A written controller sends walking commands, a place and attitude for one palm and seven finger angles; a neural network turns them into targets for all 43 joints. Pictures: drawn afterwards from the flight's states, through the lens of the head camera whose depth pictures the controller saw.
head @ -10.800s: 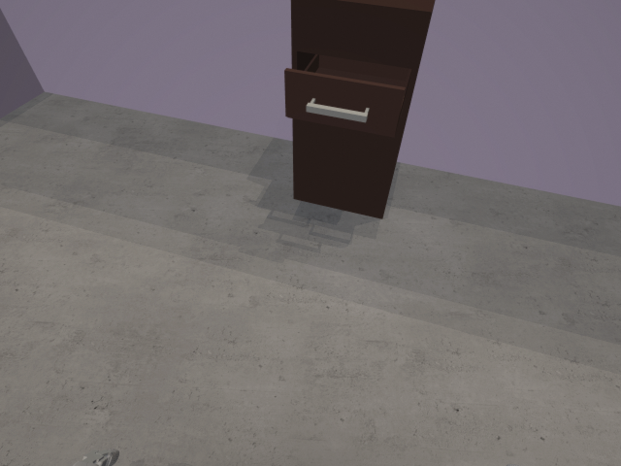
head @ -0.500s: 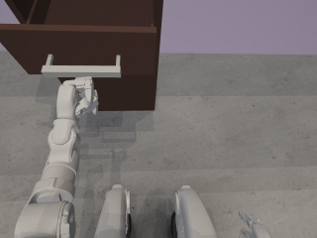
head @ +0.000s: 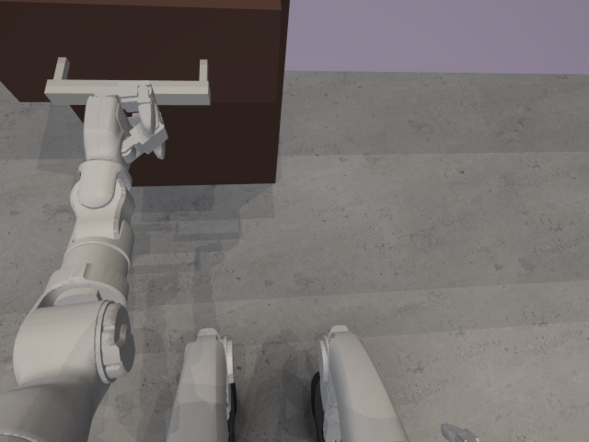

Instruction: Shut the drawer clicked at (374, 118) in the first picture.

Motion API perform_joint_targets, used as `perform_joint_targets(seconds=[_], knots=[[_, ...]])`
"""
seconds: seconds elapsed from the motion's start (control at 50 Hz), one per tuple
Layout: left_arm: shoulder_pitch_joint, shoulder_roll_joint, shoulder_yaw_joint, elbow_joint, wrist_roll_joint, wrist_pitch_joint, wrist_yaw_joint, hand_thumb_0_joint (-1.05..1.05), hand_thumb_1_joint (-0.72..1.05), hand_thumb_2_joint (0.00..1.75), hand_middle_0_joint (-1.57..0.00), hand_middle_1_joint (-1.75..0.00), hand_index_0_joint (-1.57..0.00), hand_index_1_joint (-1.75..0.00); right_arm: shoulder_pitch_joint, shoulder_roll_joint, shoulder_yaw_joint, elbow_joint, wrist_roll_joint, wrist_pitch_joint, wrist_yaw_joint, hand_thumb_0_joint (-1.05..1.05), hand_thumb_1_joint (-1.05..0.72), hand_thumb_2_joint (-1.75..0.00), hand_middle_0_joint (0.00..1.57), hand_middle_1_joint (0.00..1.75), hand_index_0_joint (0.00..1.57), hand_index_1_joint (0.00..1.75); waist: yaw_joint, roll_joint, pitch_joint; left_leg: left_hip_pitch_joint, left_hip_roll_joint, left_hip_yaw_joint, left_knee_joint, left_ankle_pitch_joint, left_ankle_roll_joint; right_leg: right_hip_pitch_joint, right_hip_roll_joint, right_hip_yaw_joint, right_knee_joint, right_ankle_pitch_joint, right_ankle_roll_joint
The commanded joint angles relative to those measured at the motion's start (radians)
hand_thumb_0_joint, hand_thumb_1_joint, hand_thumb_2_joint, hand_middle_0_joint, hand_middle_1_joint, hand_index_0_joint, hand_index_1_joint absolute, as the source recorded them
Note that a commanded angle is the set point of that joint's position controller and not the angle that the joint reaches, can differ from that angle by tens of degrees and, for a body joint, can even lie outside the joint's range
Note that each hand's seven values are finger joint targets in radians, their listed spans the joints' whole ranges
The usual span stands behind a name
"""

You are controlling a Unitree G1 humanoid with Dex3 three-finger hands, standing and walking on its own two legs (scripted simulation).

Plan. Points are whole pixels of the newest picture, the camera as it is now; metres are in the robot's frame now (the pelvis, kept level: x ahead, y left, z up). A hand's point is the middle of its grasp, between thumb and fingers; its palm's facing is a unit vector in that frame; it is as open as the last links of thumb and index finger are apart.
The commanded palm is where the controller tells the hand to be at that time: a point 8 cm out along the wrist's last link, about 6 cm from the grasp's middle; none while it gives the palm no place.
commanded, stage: push the drawer shut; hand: left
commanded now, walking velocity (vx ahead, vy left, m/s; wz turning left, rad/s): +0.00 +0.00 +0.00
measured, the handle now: (133, 79) +0.58 +0.19 +0.03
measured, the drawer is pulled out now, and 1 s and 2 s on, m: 0.13 0.01 0.00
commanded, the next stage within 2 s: pull the fist back off the drawer in 1.16 s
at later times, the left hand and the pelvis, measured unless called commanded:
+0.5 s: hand (167, 89) +0.57 +0.15 +0.04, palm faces +0.00 -1.00 -0.06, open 3.0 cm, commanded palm +0.58 +0.16 +0.04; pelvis -0.02 +0.00 -0.02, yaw -2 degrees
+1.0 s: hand (164, 52) +0.63 +0.16 +0.04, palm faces +0.01 -1.00 -0.05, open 3.0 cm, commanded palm +0.64 +0.15 +0.04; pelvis -0.01 +0.01 -0.03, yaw -4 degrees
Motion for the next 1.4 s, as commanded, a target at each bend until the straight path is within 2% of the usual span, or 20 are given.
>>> perform_joint_targets(seconds=[0.0,0.04,0.1,0.14,0.18,0.26,0.38,0.44,0.5,0.56,0.62,0.68,0.74,0.8,0.84,0.92,0.98,1.06,1.24,1.38], knots=[[-0.63,0.164,-0.023,-0.183,0.01,-0.048,0.025,0.0,0.9,0.9,-1.4,-1.6,-1.4,-1.6,0.161,-0.185,-0.064,-0.046,0.0,-0.024,-0.015,0.0,-0.9,-0.9,0.2,0.3,0.2,0.3,-0.109,0.119,-0.55,0.488,-0.032,-0.022,-0.171,0.112,0.054,0.124,0.042,-0.015,-0.229,0.121,-0.036],[-0.666,0.185,-0.021,-0.158,0.017,-0.041,0.032,0.0,0.9,0.9,-1.4,-1.6,-1.4,-1.6,0.165,-0.191,-0.059,-0.041,-0.001,-0.025,-0.017,0.0,-0.9,-0.9,0.2,0.3,0.2,0.3,-0.12,0.126,-0.514,0.468,-0.032,-0.027,-0.177,0.063,0.055,0.1,0.042,-0.015,-0.234,0.093,-0.038],[-0.719,0.238,0.003,-0.154,0.028,-0.037,0.04,0.0,0.9,0.9,-1.4,-1.6,-1.4,-1.6,0.175,-0.197,-0.052,-0.04,-0.006,-0.027,-0.019,0.0,-0.9,-0.9,0.2,0.3,0.2,0.3,-0.126,0.151,-0.56,0.465,-0.033,-0.029,-0.166,0.069,0.058,0.103,0.043,-0.013,-0.223,0.097,-0.039],[-0.729,0.224,-0.014,-0.116,0.034,-0.023,0.04,0.0,0.9,0.9,-1.4,-1.6,-1.4,-1.6,0.176,-0.194,-0.048,-0.04,-0.006,-0.027,-0.017,0.0,-0.9,-0.9,0.2,0.3,0.2,0.3,-0.137,0.163,-0.53,0.448,-0.031,-0.03,-0.169,0.038,0.057,0.081,0.044,-0.015,-0.226,0.08,-0.039],[-0.755,0.278,0.026,-0.11,0.034,-0.02,0.045,0.0,0.9,0.9,-1.4,-1.6,-1.4,-1.6,0.185,-0.198,-0.042,-0.043,-0.009,-0.03,-0.02,0.0,-0.9,-0.9,0.2,0.3,0.2,0.3,-0.134,0.157,-0.538,0.421,-0.032,-0.029,-0.163,0.033,0.061,0.101,0.046,-0.012,-0.222,0.075,-0.039],[-0.786,0.299,0.021,-0.083,0.049,0.003,0.043,0.0,0.9,0.9,-1.4,-1.6,-1.4,-1.6,0.193,-0.203,-0.036,-0.044,-0.01,-0.028,-0.018,0.0,-0.9,-0.9,0.2,0.3,0.2,0.3,-0.145,0.19,-0.541,0.416,-0.028,-0.033,-0.161,0.018,0.06,0.076,0.048,-0.014,-0.219,0.067,-0.041],[-0.861,0.326,0.028,-0.094,0.065,0.027,0.045,0.0,0.9,0.9,-1.4,-1.6,-1.4,-1.6,0.229,-0.205,-0.031,-0.036,-0.018,-0.028,-0.014,0.0,-0.9,-0.9,0.2,0.3,0.2,0.3,-0.162,0.236,-0.587,0.46,-0.02,-0.047,-0.147,0.078,0.059,0.04,0.05,-0.025,-0.2,0.101,-0.041],[-0.875,0.367,0.051,-0.067,0.069,0.048,0.046,0.0,0.9,0.9,-1.4,-1.6,-1.4,-1.6,0.238,-0.211,-0.025,-0.034,-0.019,-0.023,-0.013,0.0,-0.9,-0.9,0.2,0.3,0.2,0.3,-0.168,0.212,-0.56,0.412,-0.017,-0.044,-0.14,0.062,0.061,0.053,0.052,-0.022,-0.205,0.094,-0.039],[-0.917,0.367,0.045,-0.086,0.078,0.056,0.045,0.0,0.9,0.9,-1.4,-1.6,-1.4,-1.6,0.251,-0.209,-0.024,-0.031,-0.023,-0.025,-0.01,0.0,-0.9,-0.9,0.2,0.3,0.2,0.3,-0.177,0.245,-0.599,0.437,-0.014,-0.05,-0.132,0.086,0.061,0.037,0.053,-0.026,-0.196,0.108,-0.04],[-0.926,0.388,0.056,-0.06,0.083,0.075,0.044,0.0,0.9,0.9,-1.4,-1.6,-1.4,-1.6,0.266,-0.208,-0.02,-0.027,-0.025,-0.021,-0.009,0.0,-0.9,-0.9,0.2,0.3,0.2,0.3,-0.189,0.217,-0.584,0.41,-0.011,-0.044,-0.12,0.104,0.066,0.051,0.057,-0.024,-0.202,0.118,-0.037],[-0.956,0.412,0.065,-0.058,0.09,0.085,0.043,0.0,0.9,0.9,-1.4,-1.6,-1.4,-1.6,0.278,-0.209,-0.015,-0.023,-0.028,-0.021,-0.007,0.0,-0.9,-0.9,0.2,0.3,0.2,0.3,-0.193,0.241,-0.581,0.41,-0.009,-0.05,-0.118,0.113,0.064,0.038,0.057,-0.03,-0.194,0.125,-0.039],[-0.979,0.418,0.065,-0.074,0.095,0.097,0.036,0.0,0.9,0.9,-1.4,-1.6,-1.4,-1.6,0.29,-0.205,-0.014,-0.024,-0.03,-0.021,-0.003,0.0,-0.9,-0.9,0.2,0.3,0.2,0.3,-0.198,0.271,-0.624,0.429,-0.008,-0.044,-0.099,0.161,0.067,0.041,0.059,-0.027,-0.188,0.153,-0.04],[-0.978,0.471,0.096,-0.04,0.101,0.118,0.031,0.0,0.9,0.9,-1.4,-1.6,-1.4,-1.6,0.3,-0.208,-0.007,-0.026,-0.03,-0.014,-0.002,0.0,-0.9,-0.9,0.2,0.3,0.2,0.3,-0.203,0.251,-0.591,0.386,-0.003,-0.042,-0.093,0.163,0.069,0.055,0.063,-0.029,-0.19,0.155,-0.037],[-1.01,0.489,0.096,-0.049,0.107,0.127,0.025,0.0,0.9,0.9,-1.4,-1.6,-1.4,-1.6,0.305,-0.21,-0.003,-0.028,-0.03,-0.011,-0.002,0.0,-0.9,-0.9,0.2,0.3,0.2,0.3,-0.208,0.291,-0.603,0.394,-0.001,-0.043,-0.086,0.169,0.068,0.039,0.064,-0.029,-0.184,0.159,-0.039],[-1.014,0.488,0.088,-0.023,0.113,0.143,0.022,0.0,0.9,0.9,-1.4,-1.6,-1.4,-1.6,0.312,-0.21,0.001,-0.028,-0.03,-0.007,-0.002,0.0,-0.9,-0.9,0.2,0.3,0.2,0.3,-0.222,0.267,-0.578,0.374,0.001,-0.046,-0.079,0.171,0.072,0.031,0.066,-0.032,-0.182,0.161,-0.038],[-1.057,0.527,0.096,-0.025,0.127,0.159,0.021,0.0,0.9,0.9,-1.4,-1.6,-1.4,-1.6,0.325,-0.216,0.009,-0.03,-0.034,0.0,-0.004,0.0,-0.9,-0.9,0.2,0.3,0.2,0.3,-0.234,0.303,-0.587,0.388,0.006,-0.055,-0.072,0.182,0.071,0.004,0.067,-0.039,-0.168,0.168,-0.039],[-1.086,0.52,0.083,-0.056,0.134,0.168,0.014,0.0,0.9,0.9,-1.4,-1.6,-1.4,-1.6,0.338,-0.213,0.009,-0.031,-0.037,0.003,0.002,0.0,-0.9,-0.9,0.2,0.3,0.2,0.3,-0.234,0.355,-0.633,0.442,0.007,-0.06,-0.065,0.238,0.067,-0.005,0.068,-0.044,-0.157,0.198,-0.043],[-1.102,0.554,0.091,-0.041,0.143,0.198,0.009,0.0,0.9,0.9,-1.4,-1.6,-1.4,-1.6,0.344,-0.215,0.018,-0.033,-0.037,0.015,0.003,0.0,-0.9,-0.9,0.2,0.3,0.2,0.3,-0.246,0.34,-0.607,0.395,0.01,-0.054,-0.052,0.226,0.071,0.012,0.072,-0.043,-0.16,0.198,-0.04],[-1.189,0.549,0.056,-0.057,0.155,0.222,0.012,0.0,0.9,0.9,-1.4,-1.6,-1.4,-1.6,0.352,-0.219,0.028,-0.021,-0.04,0.012,-0.001,0.0,-0.9,-0.9,0.2,0.3,0.2,0.3,-0.282,0.405,-0.588,0.421,0.012,-0.067,-0.053,0.184,0.068,-0.06,0.075,-0.054,-0.155,0.177,-0.044],[-1.123,0.54,0.058,-0.025,0.158,0.248,0.002,0.0,0.9,0.9,-1.4,-1.6,-1.4,-1.6,0.351,-0.222,0.033,-0.037,-0.038,0.011,0.003,0.0,-0.9,-0.9,0.2,0.3,0.2,0.3,-0.262,0.397,-0.549,0.413,0.014,-0.078,-0.083,0.116,0.064,-0.071,0.075,-0.064,-0.152,0.14,-0.049]])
